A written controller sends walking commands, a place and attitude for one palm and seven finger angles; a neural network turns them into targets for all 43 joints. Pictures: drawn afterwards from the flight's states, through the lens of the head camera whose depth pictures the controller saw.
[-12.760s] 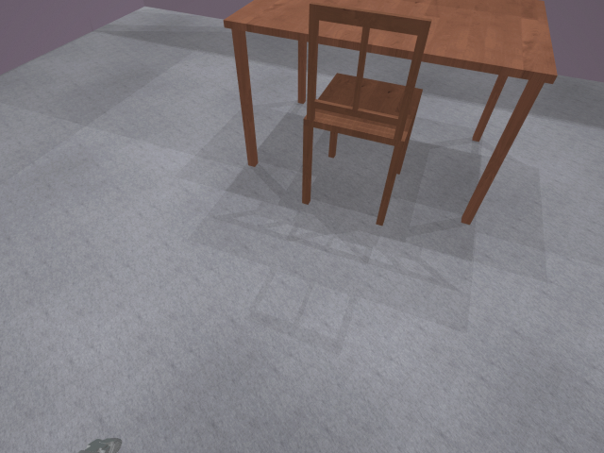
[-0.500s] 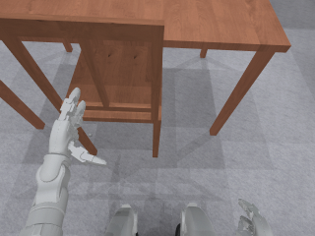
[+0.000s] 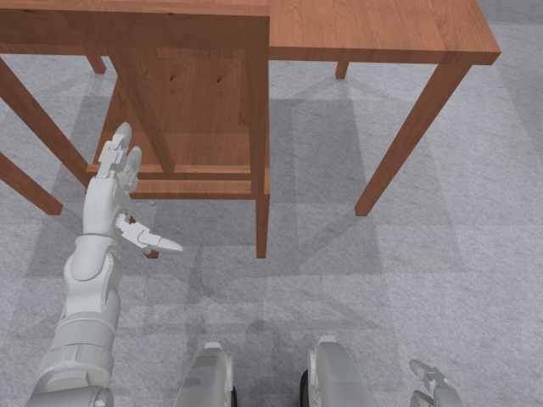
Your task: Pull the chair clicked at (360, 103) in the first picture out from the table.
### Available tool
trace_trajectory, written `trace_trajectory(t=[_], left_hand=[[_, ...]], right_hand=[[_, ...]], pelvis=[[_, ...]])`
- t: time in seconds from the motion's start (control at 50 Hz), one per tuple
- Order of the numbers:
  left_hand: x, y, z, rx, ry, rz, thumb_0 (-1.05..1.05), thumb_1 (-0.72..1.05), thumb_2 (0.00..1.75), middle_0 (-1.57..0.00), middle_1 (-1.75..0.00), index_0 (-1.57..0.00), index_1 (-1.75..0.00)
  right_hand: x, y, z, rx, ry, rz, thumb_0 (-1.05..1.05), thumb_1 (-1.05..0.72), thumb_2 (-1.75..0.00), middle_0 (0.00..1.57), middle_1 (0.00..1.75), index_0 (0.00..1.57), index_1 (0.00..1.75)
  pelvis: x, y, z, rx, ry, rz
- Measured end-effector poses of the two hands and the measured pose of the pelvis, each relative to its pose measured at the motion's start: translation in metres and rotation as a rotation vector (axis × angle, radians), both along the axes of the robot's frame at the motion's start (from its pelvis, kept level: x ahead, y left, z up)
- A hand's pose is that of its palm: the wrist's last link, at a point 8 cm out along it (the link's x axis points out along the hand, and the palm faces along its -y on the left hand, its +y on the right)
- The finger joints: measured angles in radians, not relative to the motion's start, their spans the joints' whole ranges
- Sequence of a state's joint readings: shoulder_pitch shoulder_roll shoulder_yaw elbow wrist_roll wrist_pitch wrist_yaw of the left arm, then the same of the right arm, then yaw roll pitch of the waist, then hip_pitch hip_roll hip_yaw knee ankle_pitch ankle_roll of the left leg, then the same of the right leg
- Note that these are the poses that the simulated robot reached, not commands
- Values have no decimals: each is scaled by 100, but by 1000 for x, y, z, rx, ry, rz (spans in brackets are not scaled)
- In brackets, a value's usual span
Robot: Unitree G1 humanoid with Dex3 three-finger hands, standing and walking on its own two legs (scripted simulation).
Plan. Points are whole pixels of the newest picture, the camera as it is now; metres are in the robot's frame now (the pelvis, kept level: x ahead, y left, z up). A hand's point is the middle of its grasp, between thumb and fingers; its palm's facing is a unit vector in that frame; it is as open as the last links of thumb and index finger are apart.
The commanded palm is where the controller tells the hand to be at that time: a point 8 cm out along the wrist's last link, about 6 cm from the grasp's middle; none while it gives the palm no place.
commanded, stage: aim the fingers beside a spindle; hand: left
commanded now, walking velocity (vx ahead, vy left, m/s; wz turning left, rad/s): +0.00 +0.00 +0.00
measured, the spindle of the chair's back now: (148, 120) +0.54 +0.20 +0.04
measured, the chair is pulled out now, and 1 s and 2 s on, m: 0.00 0.00 0.00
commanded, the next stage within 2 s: push the fingers through the gap in 0.40 s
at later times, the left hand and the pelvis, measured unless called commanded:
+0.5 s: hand (157, 208) +0.39 +0.16 +0.02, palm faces -0.02 -1.00 -0.05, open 16.9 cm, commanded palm +0.37 +0.21 +0.03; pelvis +0.00 +0.00 +0.00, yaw +0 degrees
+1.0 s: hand (157, 182) +0.43 +0.17 +0.02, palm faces -0.01 -1.00 -0.05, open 16.9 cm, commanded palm +0.41 +0.22 +0.03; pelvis -0.01 +0.00 +0.00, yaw +0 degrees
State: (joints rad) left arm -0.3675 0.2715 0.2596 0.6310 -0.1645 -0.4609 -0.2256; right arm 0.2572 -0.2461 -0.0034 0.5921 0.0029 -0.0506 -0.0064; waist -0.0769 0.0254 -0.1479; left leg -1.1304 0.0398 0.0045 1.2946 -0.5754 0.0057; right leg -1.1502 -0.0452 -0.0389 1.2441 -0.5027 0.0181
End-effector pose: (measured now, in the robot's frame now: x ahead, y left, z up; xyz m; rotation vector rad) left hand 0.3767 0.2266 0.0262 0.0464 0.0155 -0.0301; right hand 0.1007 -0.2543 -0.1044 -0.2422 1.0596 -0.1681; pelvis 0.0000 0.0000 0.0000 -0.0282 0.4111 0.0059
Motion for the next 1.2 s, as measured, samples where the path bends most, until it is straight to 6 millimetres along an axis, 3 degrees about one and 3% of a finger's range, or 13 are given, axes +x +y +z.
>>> trace_trajectory(t=[0.14,0.4,0.58,1.2], left_hand=[[-9,-3,-2,-5,4,3,-1,-49,30,-6,-8,-6,-8],[-9,-9,0,5,-6,9,-1,-50,30,-6,-8,-6,-8],[-8,-11,1,6,-15,1,-1,-50,30,-6,-8,-6,-8],[59,-5,1,-5,-12,22,-1,-50,30,-6,-8,-6,-8]], right_hand=[[2,1,2,-2,1,7,1,-90,-90,20,30,21,30],[21,0,5,-1,-55,28,1,-90,-90,20,30,21,30],[20,-1,1,-2,-45,35,1,-90,-90,20,30,21,30],[-41,-11,-9,-41,135,-35,1,-90,-90,20,30,21,30]], pelvis=[[1,1,2,-1,-4,5],[-1,-1,0,2,-9,5],[-1,-4,-1,2,-6,9],[-6,0,-7,-8,35,5]])
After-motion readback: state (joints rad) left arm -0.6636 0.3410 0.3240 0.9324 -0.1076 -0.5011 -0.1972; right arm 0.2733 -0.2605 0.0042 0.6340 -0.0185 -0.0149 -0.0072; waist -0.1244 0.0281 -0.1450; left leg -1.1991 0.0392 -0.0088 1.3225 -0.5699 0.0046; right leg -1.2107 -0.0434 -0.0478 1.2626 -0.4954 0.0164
